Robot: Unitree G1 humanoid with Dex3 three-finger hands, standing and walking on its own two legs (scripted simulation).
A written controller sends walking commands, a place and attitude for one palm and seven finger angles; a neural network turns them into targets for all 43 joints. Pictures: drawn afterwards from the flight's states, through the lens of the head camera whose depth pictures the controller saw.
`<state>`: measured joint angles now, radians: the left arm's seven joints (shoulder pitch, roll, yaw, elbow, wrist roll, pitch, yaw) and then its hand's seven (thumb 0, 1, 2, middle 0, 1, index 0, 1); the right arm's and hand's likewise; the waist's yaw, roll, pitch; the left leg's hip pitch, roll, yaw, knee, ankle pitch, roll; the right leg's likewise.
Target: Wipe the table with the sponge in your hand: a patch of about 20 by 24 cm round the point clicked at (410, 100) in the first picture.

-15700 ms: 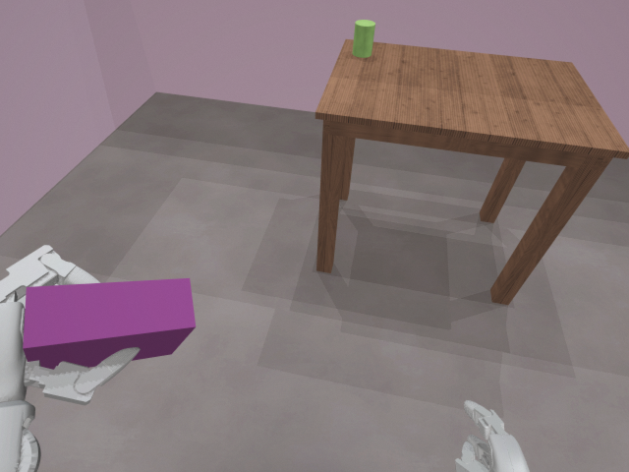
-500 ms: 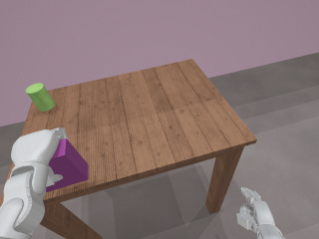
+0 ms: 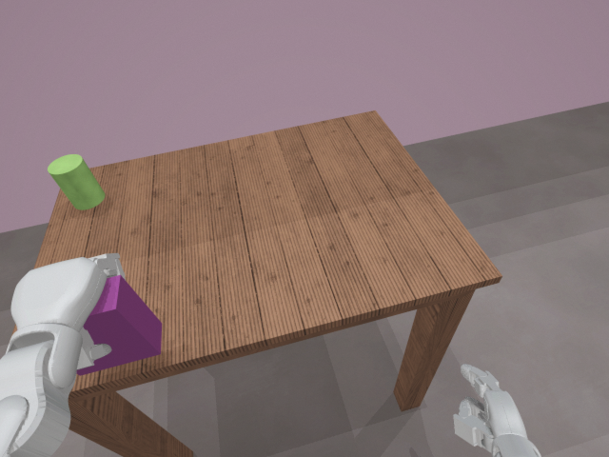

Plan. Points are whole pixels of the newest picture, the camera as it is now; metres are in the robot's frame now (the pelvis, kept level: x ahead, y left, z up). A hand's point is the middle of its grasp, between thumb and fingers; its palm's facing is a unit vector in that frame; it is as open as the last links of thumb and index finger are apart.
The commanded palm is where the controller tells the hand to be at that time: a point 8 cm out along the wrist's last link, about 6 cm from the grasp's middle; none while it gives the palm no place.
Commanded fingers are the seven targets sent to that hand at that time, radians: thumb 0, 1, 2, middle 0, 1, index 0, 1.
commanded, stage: move the sponge above the wiping area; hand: left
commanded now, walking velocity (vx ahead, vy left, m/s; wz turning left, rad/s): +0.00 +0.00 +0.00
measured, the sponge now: (107, 335) +0.22 +0.31 +0.04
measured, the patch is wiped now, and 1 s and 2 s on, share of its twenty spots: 0.00 0.00 0.00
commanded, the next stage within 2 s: lower the sponge onto the table in 1.10 s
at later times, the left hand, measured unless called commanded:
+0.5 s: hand (81, 308) +0.24 +0.34 +0.08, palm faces -0.02 -0.03 -1.00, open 9.1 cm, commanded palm +0.21 +0.34 +0.14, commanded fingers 0.00 0.10 1.30 -1.20 -1.60 -1.20 -1.60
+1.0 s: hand (69, 306) +0.24 +0.35 +0.09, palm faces -0.03 -0.02 -1.00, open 9.1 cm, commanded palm +0.21 +0.35 +0.14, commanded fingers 0.00 0.10 1.30 -1.20 -1.60 -1.20 -1.60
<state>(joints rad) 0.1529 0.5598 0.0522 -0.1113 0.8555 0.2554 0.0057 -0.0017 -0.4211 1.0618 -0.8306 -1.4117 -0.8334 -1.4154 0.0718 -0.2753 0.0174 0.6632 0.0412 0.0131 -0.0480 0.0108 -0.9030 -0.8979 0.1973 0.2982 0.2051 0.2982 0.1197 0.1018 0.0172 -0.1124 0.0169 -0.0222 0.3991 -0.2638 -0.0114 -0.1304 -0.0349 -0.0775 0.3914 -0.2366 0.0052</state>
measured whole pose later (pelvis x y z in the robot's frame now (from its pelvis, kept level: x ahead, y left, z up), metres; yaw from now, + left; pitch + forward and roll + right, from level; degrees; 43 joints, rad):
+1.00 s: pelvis -0.01 +0.00 +0.00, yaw +0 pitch +0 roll -1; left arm 0.07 0.60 0.13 0.10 0.86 0.17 0.03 0.00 -0.42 1.06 -0.83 -1.41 -0.83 -1.42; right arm 0.08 -0.27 0.01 0.68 0.05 0.02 -0.06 0.01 -0.90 -0.90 0.20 0.30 0.21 0.30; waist 0.09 0.09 0.01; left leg -0.16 0.02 -0.02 0.43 -0.27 -0.01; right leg -0.16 -0.03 -0.08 0.40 -0.23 0.01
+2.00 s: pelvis +0.00 +0.00 +0.00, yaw +0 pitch +1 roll -1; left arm 0.07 0.58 0.11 0.15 0.89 0.14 0.07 0.00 -0.42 1.06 -0.83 -1.41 -0.83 -1.42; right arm 0.09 -0.28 -0.01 0.69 0.05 0.03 -0.05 0.01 -0.90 -0.90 0.20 0.30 0.21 0.30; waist 0.10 0.08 0.01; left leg -0.19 0.02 -0.03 0.45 -0.28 -0.01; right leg -0.19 -0.03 -0.08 0.41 -0.24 0.01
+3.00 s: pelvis -0.01 +0.00 -0.01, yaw +0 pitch +4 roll -1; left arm -0.07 0.58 0.11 0.36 0.94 0.11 0.11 0.00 -0.45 1.09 -0.84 -1.40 -0.84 -1.42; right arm 0.12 -0.28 -0.03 0.71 0.05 0.03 -0.05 0.01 -0.90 -0.90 0.20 0.30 0.21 0.30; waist 0.08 0.07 -0.02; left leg -0.31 0.02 -0.03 0.54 -0.30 -0.01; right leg -0.31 -0.03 -0.07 0.49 -0.25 0.01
